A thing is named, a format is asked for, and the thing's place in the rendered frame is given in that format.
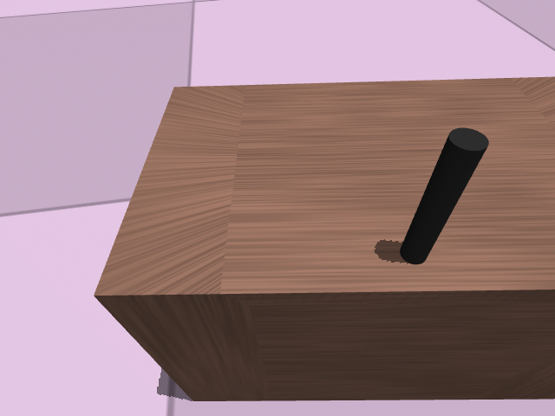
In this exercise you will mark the can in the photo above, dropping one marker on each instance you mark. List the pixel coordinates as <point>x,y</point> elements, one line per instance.
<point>459,158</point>

